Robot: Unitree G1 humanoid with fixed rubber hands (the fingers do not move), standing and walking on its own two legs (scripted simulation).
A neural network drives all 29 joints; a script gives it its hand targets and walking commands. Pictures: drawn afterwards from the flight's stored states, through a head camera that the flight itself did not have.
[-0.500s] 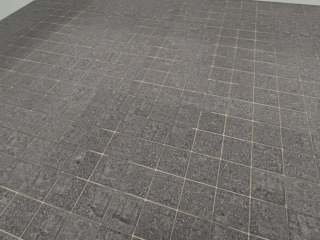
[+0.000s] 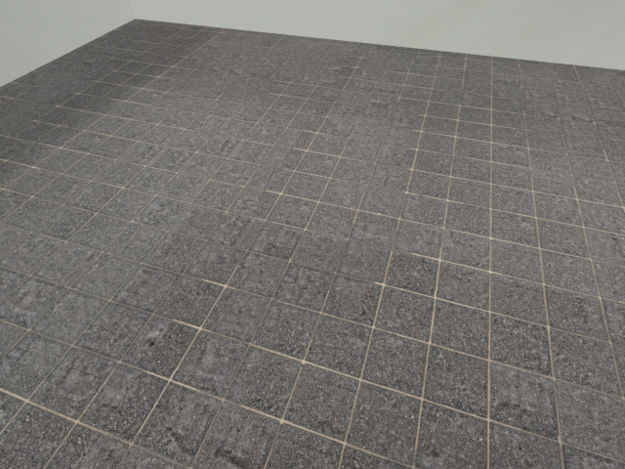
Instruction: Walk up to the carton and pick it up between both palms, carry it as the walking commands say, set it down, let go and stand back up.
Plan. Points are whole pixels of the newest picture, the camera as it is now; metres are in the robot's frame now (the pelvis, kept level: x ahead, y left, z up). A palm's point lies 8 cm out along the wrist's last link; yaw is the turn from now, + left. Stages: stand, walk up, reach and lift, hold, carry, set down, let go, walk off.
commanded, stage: walk up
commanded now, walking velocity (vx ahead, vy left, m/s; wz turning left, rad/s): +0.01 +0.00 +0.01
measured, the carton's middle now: out of the picture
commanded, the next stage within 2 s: none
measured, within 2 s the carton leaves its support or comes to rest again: neither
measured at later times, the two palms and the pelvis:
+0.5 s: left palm out of the picture +0.04 +0.23 -0.13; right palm out of the picture +0.03 -0.26 -0.15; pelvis -0.01 -0.02 +0.00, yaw -4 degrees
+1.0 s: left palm out of the picture +0.15 +0.21 -0.13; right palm out of the picture +0.14 -0.29 -0.12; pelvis +0.11 -0.04 +0.00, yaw -11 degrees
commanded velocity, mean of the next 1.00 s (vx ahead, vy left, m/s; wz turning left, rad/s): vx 0.15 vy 0.00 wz -0.37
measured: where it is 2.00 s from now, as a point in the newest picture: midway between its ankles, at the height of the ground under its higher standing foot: (361, 390)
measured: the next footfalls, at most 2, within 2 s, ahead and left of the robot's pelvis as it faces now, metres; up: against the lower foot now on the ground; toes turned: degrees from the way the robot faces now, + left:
left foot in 1.04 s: +0.15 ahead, +0.08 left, +0.00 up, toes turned -8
right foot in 1.54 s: +0.41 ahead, -0.23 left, +0.00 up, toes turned -26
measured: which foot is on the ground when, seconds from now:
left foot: down 0.00-0.52, up 0.54-1.00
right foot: down 0.00-1.00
